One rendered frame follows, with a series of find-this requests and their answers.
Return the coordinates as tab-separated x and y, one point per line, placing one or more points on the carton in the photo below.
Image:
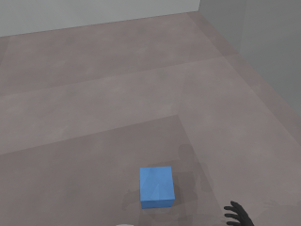
156	187

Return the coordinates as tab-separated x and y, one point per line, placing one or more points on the robot right hand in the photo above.
242	216

